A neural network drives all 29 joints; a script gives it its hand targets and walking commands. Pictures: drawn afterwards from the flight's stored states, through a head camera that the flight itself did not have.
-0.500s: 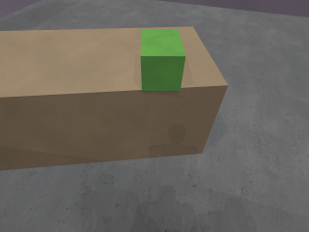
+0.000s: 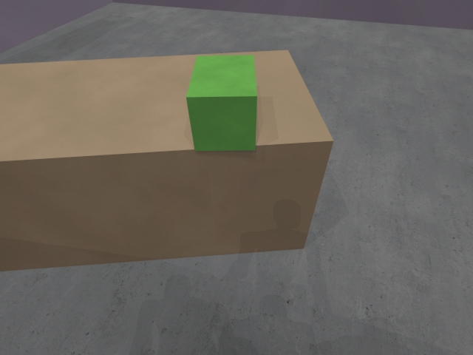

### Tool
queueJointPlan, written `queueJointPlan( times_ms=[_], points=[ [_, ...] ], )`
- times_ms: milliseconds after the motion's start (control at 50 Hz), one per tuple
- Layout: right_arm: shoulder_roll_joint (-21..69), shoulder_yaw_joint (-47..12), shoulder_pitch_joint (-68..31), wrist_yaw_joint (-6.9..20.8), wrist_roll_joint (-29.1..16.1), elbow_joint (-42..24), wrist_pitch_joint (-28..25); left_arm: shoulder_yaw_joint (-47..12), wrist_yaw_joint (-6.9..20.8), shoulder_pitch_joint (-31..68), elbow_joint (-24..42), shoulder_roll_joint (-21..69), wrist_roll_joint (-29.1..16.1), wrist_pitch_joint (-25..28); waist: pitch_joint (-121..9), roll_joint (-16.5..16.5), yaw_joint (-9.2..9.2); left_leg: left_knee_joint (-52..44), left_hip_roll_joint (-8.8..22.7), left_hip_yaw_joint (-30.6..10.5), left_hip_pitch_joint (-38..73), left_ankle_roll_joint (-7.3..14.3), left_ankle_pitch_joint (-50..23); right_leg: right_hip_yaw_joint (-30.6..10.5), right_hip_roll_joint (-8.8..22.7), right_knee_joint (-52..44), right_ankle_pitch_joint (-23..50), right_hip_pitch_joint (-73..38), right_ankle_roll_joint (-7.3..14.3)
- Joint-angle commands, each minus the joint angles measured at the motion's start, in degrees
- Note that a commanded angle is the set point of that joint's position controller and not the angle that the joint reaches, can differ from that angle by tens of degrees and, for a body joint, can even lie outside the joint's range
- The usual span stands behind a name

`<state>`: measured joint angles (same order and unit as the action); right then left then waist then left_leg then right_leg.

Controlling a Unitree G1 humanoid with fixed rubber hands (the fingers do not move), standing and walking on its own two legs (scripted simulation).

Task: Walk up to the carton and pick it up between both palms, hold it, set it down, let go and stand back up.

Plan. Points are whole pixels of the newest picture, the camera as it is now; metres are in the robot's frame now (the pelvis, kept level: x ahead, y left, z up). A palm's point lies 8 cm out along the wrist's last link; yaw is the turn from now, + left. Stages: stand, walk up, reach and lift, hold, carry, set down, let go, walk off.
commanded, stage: walk up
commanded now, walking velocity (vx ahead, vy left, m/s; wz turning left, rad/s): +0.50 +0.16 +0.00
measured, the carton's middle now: (225, 101) +0.87 +0.08 -0.01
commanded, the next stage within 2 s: none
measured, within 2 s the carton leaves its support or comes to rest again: neither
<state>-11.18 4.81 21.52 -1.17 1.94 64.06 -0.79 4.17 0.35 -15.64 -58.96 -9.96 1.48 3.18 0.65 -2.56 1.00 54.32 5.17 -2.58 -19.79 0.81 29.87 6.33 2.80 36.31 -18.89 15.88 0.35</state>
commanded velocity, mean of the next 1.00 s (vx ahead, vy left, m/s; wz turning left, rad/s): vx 0.27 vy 0.10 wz -0.01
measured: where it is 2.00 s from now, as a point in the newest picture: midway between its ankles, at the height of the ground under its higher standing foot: (220, 337)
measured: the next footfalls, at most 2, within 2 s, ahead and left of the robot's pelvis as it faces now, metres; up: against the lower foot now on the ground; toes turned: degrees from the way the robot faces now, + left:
left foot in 0.50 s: +0.39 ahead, +0.13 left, +0.00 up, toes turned +10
right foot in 1.06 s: +0.47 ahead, -0.01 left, +0.00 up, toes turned +4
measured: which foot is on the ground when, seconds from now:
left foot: up 0.00-0.48, down 0.50-1.00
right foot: down 0.00-0.54, up 0.56-1.00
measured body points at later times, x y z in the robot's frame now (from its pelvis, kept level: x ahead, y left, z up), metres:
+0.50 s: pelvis +0.23 +0.03 -0.01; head +0.30 +0.02 +0.44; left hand +0.09 +0.23 -0.13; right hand +0.38 -0.18 -0.16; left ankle +0.35 +0.12 -0.73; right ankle +0.01 -0.10 -0.72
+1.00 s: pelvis +0.39 +0.08 +0.01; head +0.42 +0.09 +0.46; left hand +0.46 +0.29 -0.15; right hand +0.36 -0.12 -0.14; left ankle +0.35 +0.12 -0.72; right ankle +0.44 -0.03 -0.70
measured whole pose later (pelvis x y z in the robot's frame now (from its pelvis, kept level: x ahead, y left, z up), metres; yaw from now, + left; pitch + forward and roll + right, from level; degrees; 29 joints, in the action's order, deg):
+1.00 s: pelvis +0.39 +0.08 +0.01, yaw -2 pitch -1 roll +0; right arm -4.2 0.4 20.8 -2.6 1.5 59.6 -2.6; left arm 3.6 -1.5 -11.1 -57.3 -7.3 1.3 -1.4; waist 4.9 1.0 -1.1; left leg 27.0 -1.3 12.7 -7.0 5.6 19.2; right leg 5.4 1.3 42.4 -12.1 23.9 -0.2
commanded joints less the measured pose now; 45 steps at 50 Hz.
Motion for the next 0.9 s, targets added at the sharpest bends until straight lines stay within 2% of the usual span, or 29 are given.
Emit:
queueJointPlan(
  times_ms=[0,20,40,60,80,120,240,300,320,360,380,400,440,460,480,500,520,540,560,580,620,660,700,740,760,780,820,860,880],
  points=[
    [-2.6,0.2,-10.3,2.7,0.0,-9.6,-2.1,1.6,-1.5,-10.0,-1.1,-9.0,0.2,0.2,15.8,2.1,0.9,23.5,1.7,-2.1,-28.0,-0.2,-14.4,-42.5,23.2,-31.3,-25.2,0.5,-0.5],
    [-1.0,-0.2,-2.2,3.3,-0.2,-7.0,-1.7,1.3,-1.0,-3.1,1.6,-9.9,0.3,0.7,11.6,1.3,-4.91,21.5,1.5,-0.8,-26.6,-0.8,-18.7,-30.5,20.0,-28.4,-15.9,-3.6,-1.6],
    [-0.5,-0.4,1.5,3.7,0.0,-6.0,-1.6,1.1,-0.7,-1.6,2.4,-9.1,-0.2,1.2,8.3,4.9,-6.31,19.0,1.6,0.5,-23.9,-1.0,-21.4,-22.9,17.1,-27.3,-9.5,-4.1,-1.5],
    [-1.1,0.1,-1.2,3.9,0.5,-6.9,-1.3,0.8,-0.5,-4.3,1.5,-7.4,-0.9,1.7,7.1,9.0,-4.57,17.2,1.4,2.1,-20.8,-1.4,-24.1,-19.5,14.2,-27.6,-6.0,-2.3,-1.7],
    [-1.7,0.0,-4.3,4.1,0.7,-8.0,-1.1,0.4,-0.3,-8.1,0.5,-5.2,-0.8,2.2,6.0,8.6,-2.83,15.9,1.1,3.1,-19.8,-1.4,-25.3,-16.7,12.7,-26.6,-0.1,-3.9,-1.5],
    [-1.2,-0.5,-5.2,4.4,0.5,-8.0,-0.2,0.2,-0.6,-12.2,-0.5,-4.9,-0.3,2.4,4.8,11.1,-2.19,14.2,0.4,5.1,-22.8,-1.7,-26.9,-11.1,12.2,-24.7,9.3,-9.1,-0.9],
    [-1.7,-1.2,-17.6,5.0,0.4,-11.3,-0.3,-0.4,-2.1,-20.6,-1.6,-4.2,0.2,2.9,7.5,12.0,1.71,2.6,0.3,9.2,-27.7,-1.9,-26.1,-10.9,14.6,-22.6,30.5,-17.4,3.7],
    [-1.1,-1.7,-22.7,5.0,0.3,-12.7,-0.7,-0.5,-2.8,-22.5,-2.3,-4.4,0.1,2.9,8.3,12.4,3.35,-6.3,0.0,11.0,-27.0,-1.3,-25.2,-8.1,14.2,-21.2,38.8,-21.2,4.7],
    [-0.8,-2.0,-23.9,5.0,0.1,-12.8,-0.9,-0.4,-2.9,-22.5,-2.6,-4.5,0.1,2.9,7.5,14.3,3.79,-8.7,-0.3,11.8,-26.1,-1.2,-25.1,-6.6,13.8,-20.5,40.7,-23.1,4.8],
    [-1.2,-2.3,-27.4,4.9,0.0,-13.6,-1.5,-0.2,-3.3,-23.2,-3.3,-4.9,0.3,2.7,7.4,13.6,5.14,-15.2,-1.3,13.4,-23.0,-0.3,-23.7,-5.7,13.9,-19.3,47.6,-25.1,4.9],
    [-1.6,-2.4,-27.3,4.9,0.0,-14.1,-1.9,-0.1,-3.5,-23.1,-3.7,-4.8,0.2,2.5,7.6,14.3,4.89,-18.9,-2.7,14.7,-19.2,0.7,-21.9,-4.5,13.8,-17.9,53.8,-24.6,4.7],
    [-2.0,-2.2,-25.3,4.7,0.1,-13.7,-2.1,0.2,-3.7,-21.0,-3.4,-6.1,0.1,2.4,6.5,13.8,3.14,-22.9,-3.1,15.1,-12.8,1.7,-20.8,-2.9,14.0,-15.3,59.3,-22.5,4.3],
    [-3.7,-1.5,-12.7,4.1,0.2,-10.6,-2.6,0.5,-3.8,-18.0,-3.0,-7.9,0.0,2.3,1.6,12.9,-2.41,-27.0,-5.7,16.0,1.0,3.9,-22.9,-1.8,13.6,-4.8,63.6,-19.9,3.5],
    [-5.4,-0.6,-5.6,3.6,0.3,-8.1,-3.0,0.6,-3.7,-16.7,-2.4,-7.9,-0.4,2.2,-2.8,11.0,-5.59,-30.1,-4.8,14.5,12.6,5.2,-29.4,-1.4,12.7,3.0,57.9,-14.9,2.1],
    [-9.0,0.7,0.9,3.0,0.9,-7.4,-3.7,0.4,-3.2,-17.4,-1.9,-6.0,-0.9,2.2,-8.7,7.7,-7.16,-26.0,-0.3,10.1,28.0,6.1,-38.4,-1.2,10.7,13.8,42.5,-4.7,1.0],
    [-14.2,2.2,6.1,2.6,1.1,-7.0,-3.8,-0.7,-2.4,-22.8,-0.8,-0.9,-2.3,1.9,-16.8,-6.9,-6.9,-22.4,15.8,-8.4,47.1,13.0,-60.0,0.2,3.8,33.1,5.6,14.4,-2.4],
    [-13.6,2.3,10.7,2.3,-0.3,-4.4,-3.8,-0.4,-2.4,-23.9,-1.6,0.3,-3.8,1.3,-25.8,-10.5,-8.49,-26.4,24.6,-19.9,48.6,19.1,-67.4,-0.7,-2.2,45.6,-15.6,13.1,-2.2],
    [-11.2,1.8,9.4,2.0,-1.1,-4.8,-4.0,1.3,-2.4,-18.7,-2.3,-4.1,-3.0,1.2,-26.0,-1.0,-8.26,-28.0,24.4,-23.2,43.7,17.5,-74.3,-5.7,-1.6,50.8,-12.1,10.8,-1.3],
    [-9.4,0.8,5.3,1.6,-1.0,-5.9,-4.6,1.1,-2.6,-14.7,-1.9,-1.5,-2.1,1.1,-17.3,7.2,-6.84,-28.3,23.4,-15.1,34.1,13.6,-76.9,-7.4,0.8,49.4,-10.4,12.1,-0.8],
    [-7.1,-0.3,0.4,1.1,-0.7,-6.7,-4.9,0.4,-2.4,-11.9,-0.7,1.9,-1.2,0.9,-9.4,7.9,-4.4,-30.3,20.8,-9.1,25.9,11.5,-72.4,-8.1,1.5,45.4,-7.7,13.8,-0.5],
    [-3.3,-2.0,-3.0,0.7,-0.8,-6.2,-5.1,0.0,-1.9,-7.4,0.4,4.0,0.6,-0.5,2.6,1.4,-2.3,-35.2,13.6,-2.1,10.5,6.9,-62.4,-7.6,1.8,37.5,-2.9,11.8,-0.2],
    [-2.0,-2.9,-4.1,0.9,-0.6,-6.4,-5.1,0.2,-1.4,-10.3,0.1,3.0,0.9,-2.3,4.3,-5.0,0.49,-38.3,10.6,2.7,6.5,5.0,-56.4,-7.1,1.5,32.4,1.3,10.2,-0.2],
    [-1.8,-3.5,-2.9,0.9,-0.4,-6.9,-5.5,0.5,-1.3,-12.4,-0.6,1.7,1.0,-3.5,2.9,-7.4,1.62,-39.4,10.7,4.1,8.0,4.7,-58.0,-5.2,0.4,29.7,5.1,10.4,-0.8],
    [-1.5,-4.2,-0.4,0.6,-0.4,-6.6,-5.7,0.8,-1.5,-10.4,-0.6,0.2,1.2,-4.6,3.5,-4.8,1.85,-39.6,11.8,3.5,7.0,4.2,-59.0,-5.7,0.8,26.6,8.0,11.2,-1.2],
    [0.2,-5.0,-1.7,0.2,-1.0,-6.8,-5.5,0.5,-1.3,-8.9,0.4,0.5,0.8,-4.9,4.0,-4.7,3.35,-39.2,8.8,7.8,3.9,3.7,-64.3,-6.5,0.4,22.3,10.0,8.8,-1.1],
    [-0.5,-5.0,-3.6,-0.3,-1.6,-7.3,-5.2,0.3,-1.2,-7.2,1.3,0.2,0.4,-4.7,5.1,-7.7,4.34,-38.0,6.8,11.9,2.8,3.0,-70.4,-5.2,-0.4,18.5,11.5,6.9,-0.8],
    [-0.7,-4.5,-1.1,-0.6,-1.3,-6.4,-4.8,0.4,-1.1,-3.6,1.2,-0.9,0.2,-4.7,2.7,-8.8,2.3,-36.8,5.6,12.3,6.7,2.7,-69.8,-2.6,-1.2,13.6,13.9,5.4,-0.4],
    [-1.1,-3.8,2.2,-1.1,-0.9,-5.9,-4.1,-0.1,-1.4,-1.4,1.8,0.2,0.1,-4.5,2.0,-5.8,0.71,-35.2,7.4,10.4,10.4,3.0,-70.2,-2.0,-1.2,10.1,12.5,6.0,-0.3],
    [-3.6,-2.4,1.9,-1.6,-0.9,-6.2,-3.4,0.3,-1.9,-0.2,2.4,-0.7,-0.2,-4.4,3.3,-6.3,0.17,-32.0,9.2,9.5,11.8,3.1,-77.6,-0.8,-1.7,9.7,10.5,7.5,-0.9]
  ],
)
